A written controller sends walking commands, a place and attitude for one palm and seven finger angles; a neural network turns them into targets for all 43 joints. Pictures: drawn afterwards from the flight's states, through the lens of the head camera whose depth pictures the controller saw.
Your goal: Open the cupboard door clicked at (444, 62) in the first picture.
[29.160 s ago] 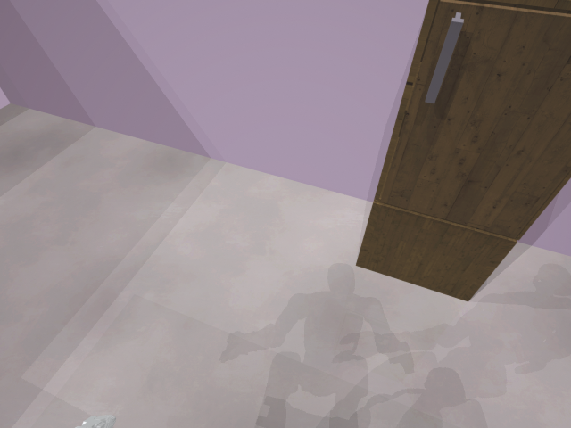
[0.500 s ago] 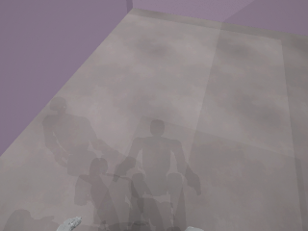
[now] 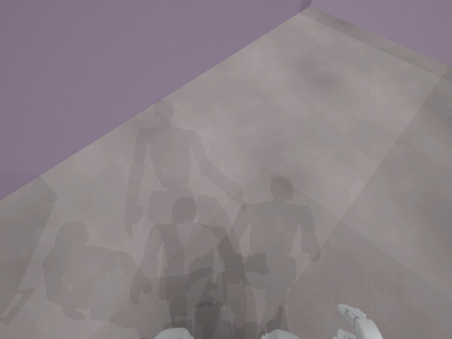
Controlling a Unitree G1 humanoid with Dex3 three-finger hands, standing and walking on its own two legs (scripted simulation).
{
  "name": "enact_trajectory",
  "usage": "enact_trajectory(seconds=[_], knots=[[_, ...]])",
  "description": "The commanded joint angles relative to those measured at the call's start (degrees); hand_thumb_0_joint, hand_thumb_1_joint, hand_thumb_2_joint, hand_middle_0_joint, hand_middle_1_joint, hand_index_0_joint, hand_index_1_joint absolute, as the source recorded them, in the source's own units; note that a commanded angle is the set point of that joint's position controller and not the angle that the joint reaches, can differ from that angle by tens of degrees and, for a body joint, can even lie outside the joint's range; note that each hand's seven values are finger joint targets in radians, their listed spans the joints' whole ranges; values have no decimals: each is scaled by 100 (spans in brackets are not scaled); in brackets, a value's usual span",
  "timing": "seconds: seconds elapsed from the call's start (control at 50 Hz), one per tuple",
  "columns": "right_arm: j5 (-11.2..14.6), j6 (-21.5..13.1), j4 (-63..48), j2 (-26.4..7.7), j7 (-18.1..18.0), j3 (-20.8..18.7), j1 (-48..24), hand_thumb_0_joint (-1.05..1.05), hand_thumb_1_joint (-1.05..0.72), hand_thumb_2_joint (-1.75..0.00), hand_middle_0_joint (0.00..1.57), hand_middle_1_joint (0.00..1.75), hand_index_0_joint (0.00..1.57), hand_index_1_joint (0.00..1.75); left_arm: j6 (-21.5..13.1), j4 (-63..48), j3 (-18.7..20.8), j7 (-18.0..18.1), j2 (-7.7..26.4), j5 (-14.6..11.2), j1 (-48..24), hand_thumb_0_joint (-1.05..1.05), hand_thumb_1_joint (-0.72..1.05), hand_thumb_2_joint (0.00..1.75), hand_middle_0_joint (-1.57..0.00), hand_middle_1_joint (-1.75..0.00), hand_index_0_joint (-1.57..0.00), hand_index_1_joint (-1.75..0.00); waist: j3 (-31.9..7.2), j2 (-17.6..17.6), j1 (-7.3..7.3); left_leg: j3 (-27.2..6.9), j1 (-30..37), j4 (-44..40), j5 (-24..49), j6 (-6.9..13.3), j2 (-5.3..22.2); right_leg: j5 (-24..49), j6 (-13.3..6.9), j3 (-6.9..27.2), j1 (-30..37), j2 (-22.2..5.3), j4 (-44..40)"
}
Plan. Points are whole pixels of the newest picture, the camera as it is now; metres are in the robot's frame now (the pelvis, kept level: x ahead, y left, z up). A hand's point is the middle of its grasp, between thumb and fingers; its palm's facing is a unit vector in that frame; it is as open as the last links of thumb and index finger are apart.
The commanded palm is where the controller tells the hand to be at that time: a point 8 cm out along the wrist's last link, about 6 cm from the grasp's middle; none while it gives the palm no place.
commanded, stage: turn to face it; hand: left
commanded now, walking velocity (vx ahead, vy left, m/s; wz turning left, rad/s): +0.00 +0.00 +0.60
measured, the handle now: out of the picture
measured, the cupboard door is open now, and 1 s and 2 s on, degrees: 40 40 40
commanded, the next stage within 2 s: none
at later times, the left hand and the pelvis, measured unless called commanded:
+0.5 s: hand out of the picture +0.05 +0.15 -0.14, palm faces +0.28 -0.93 -0.24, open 7.4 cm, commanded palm none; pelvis +0.03 -0.06 +0.02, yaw +18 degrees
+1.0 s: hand out of the picture +0.02 +0.18 -0.14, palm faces +0.56 -0.77 -0.31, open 7.4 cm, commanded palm none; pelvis +0.05 -0.06 +0.00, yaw +35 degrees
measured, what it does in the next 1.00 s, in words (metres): steps on the spot, turning left: right foot, then left foot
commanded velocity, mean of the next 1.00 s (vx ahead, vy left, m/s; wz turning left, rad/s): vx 0.00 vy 0.00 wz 0.60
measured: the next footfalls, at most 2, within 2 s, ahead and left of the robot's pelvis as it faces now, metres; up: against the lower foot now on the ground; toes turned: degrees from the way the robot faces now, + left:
right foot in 0.26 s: +0.08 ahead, -0.17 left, +0.00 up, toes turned +5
left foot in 0.62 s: +0.02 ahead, +0.08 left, +0.00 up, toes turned +29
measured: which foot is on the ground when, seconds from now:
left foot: down 0.00-0.26, up 0.28-0.60, down 0.62-0.96, up 0.98-1.00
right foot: up 0.00-0.24, down 0.26-0.60, up 0.62-0.94, down 0.96-1.00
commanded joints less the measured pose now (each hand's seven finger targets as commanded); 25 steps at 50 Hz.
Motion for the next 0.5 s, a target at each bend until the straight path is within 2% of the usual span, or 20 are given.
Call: enact_trajectory(seconds=[0.0, 0.02, 0.06, 0.1, 0.14, 0.18, 0.2, 0.22, 0.24, 0.26, 0.28, 0.3, 0.32, 0.34, 0.38, 0.42, 0.46, 0.48], knots=[[-37, -27, -132, -1219, -226, -334, 562, 0, -90, -90, 20, 30, 20, 30, -139, -680, 185, -24, 501, -25, -399, 0, 90, 90, -20, -30, -20, -30, -942, 1236, -285, -1653, 1149, -1398, 3387, 807, 1590, 447, 167, 823, -1062, 77, 827], [-38, -48, -145, -1192, -221, -325, 518, 0, -90, -90, 20, 30, 20, 30, -135, -639, 183, -55, 476, -17, -329, 0, 90, 90, -20, -30, -20, -30, -954, 1115, -223, -1537, 1070, -1411, 3137, 717, 1439, 574, 160, 781, -906, 141, 561], [-49, -52, -126, -1198, -201, -331, 488, 0, -90, -90, 20, 30, 20, 30, -117, -637, 177, -65, 424, -26, -276, 0, 90, 90, -20, -30, -20, -30, -951, 1126, -185, -1525, 884, -1463, 2774, 697, 1342, 615, 156, 703, -641, 259, -11], [-69, -23, -113, -1225, -179, -351, 492, 0, -90, -90, 20, 30, 20, 30, -119, -696, 166, -67, 393, -27, -369, 0, 90, 90, -20, -30, -20, -30, -824, 1196, -208, -1619, 571, -1490, 2345, 651, 1242, 626, 135, 584, -282, 403, -656], [-76, 14, -131, -1230, -171, -380, 402, 0, -90, -90, 20, 30, 20, 30, -156, -720, 163, -69, 386, -37, -283, 0, 90, 90, -20, -30, -20, -30, -852, 1319, -164, -1799, 375, -1360, 2199, 602, 1179, 675, 103, 480, 151, 579, -1373], [-50, 48, -184, -1227, -169, -401, 238, 0, -90, -90, 20, 30, 20, 30, -217, -659, 185, -55, 423, -50, 31, 0, 90, 90, -20, -30, -20, -30, -886, 1289, 7, -1903, -49, -1050, 2025, 459, 1048, 1276, 58, 380, 923, 722, -2313], [-17, 54, -240, -1126, -155, -391, 140, 0, -90, -90, 20, 30, 20, 30, -270, -615, 222, -31, 549, -41, 309, 0, 90, 90, -20, -30, -20, -30, -965, 957, 178, -1789, -406, -697, 1568, 244, 803, 1811, 12, 445, 1543, 594, -3131], [39, 55, -316, -804, -116, -361, 211, 0, -90, -90, 20, 30, 20, 30, -352, -611, 306, 22, 1005, 44, 518, 0, 90, 90, -20, -30, -20, -30, -1075, -289, 275, -1232, -1206, 281, 255, -145, 178, 1884, -284, 1515, 2238, -464, -4040], [43, 44, -450, -491, -87, -310, 186, 0, -90, -90, 20, 30, 20, 30, -355, -646, 373, 58, 1462, 83, 522, 0, 90, 90, -20, -30, -20, -30, -998, -1678, 327, -530, -1779, 1947, -1761, -454, -460, 2553, -999, 2966, 2136, -2011, -4396], [-1, 86, -414, -662, -75, -331, 178, 0, -90, -90, 20, 30, 20, 30, -358, -690, 309, 84, 1344, 37, 401, 0, 90, 90, -20, -30, -20, -30, -979, -1328, 271, -913, -1641, 3070, -1716, -369, -115, 2539, -1286, 2762, 1550, -2112, -4280], [2, 134, -313, -613, -74, -348, 166, 0, -90, -90, 20, 30, 20, 30, -350, -743, 274, 112, 1103, 29, 60, 0, 90, 90, -20, -30, -20, -30, -826, -1391, 68, -936, -1711, 3634, -1427, -413, 33, 2565, -1245, 2569, 1310, -1783, -4191], [-8, 172, -205, -618, -35, -333, 255, 0, -90, -90, 20, 30, 20, 30, -337, -816, 191, 107, 887, 13, -250, 0, 90, 90, -20, -30, -20, -30, -656, -1254, -94, -860, -1674, 3864, -973, -474, 164, 2826, -1090, 1834, 1148, -1424, -4070], [12, 200, -138, -504, 3, -308, 371, 0, -90, -90, 20, 30, 20, 30, -321, -864, 169, 111, 744, 28, -450, 0, 90, 90, -20, -30, -20, -30, -706, -1076, -213, -727, -1480, 3694, -766, -517, 201, 3135, -984, 1284, 1059, -1224, -3992], [10, 210, -96, -434, 31, -271, 375, 0, -90, -90, 20, 30, 20, 30, -344, -892, 143, 107, 711, 35, -471, 0, 90, 90, -20, -30, -20, -30, -677, -1032, -235, -583, -1364, 3375, -672, -559, 200, 3479, -893, 917, 1097, -1088, -3929], [23, 204, -62, -359, 48, -218, 350, 0, -90, -90, 20, 30, 20, 30, -371, -837, 166, 102, 765, 36, -308, 0, 90, 90, -20, -30, -20, -30, -851, -877, -157, -340, -1212, 2527, -719, -607, 189, 4036, -881, 572, 1530, -1108, -3759], [38, 169, -100, -259, 64, -170, 130, 0, -90, -90, 20, 30, 20, 30, -379, -700, 208, 89, 867, 50, -29, 0, 90, 90, -20, -30, -20, -30, -880, -708, 26, -107, -1028, 1676, -810, -605, 125, 4516, -900, 445, 1864, -1181, -3593], [48, 138, -153, -232, 69, -137, 32, 0, -90, -90, 20, 30, 20, 30, -375, -612, 255, 83, 1010, 55, 146, 0, 90, 90, -20, -30, -20, -30, -882, -810, 121, 44, -854, 1114, -870, -556, 82, 4886, -941, 388, 1994, -1324, -3430], [54, 118, -174, -236, 65, -133, 57, 0, -90, -90, 20, 30, 20, 30, -373, -590, 274, 77, 1033, 59, 167, 0, 90, 90, -20, -30, -20, -30, -921, -871, 121, 90, -742, 821, -843, -518, 59, 4983, -944, 384, 2030, -1357, -3338]])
